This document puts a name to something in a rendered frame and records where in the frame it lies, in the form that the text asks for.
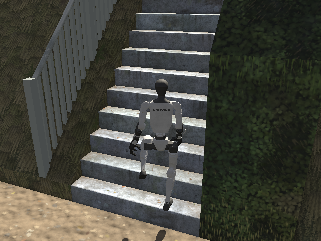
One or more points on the stairs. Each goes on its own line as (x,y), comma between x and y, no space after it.
(172,41)

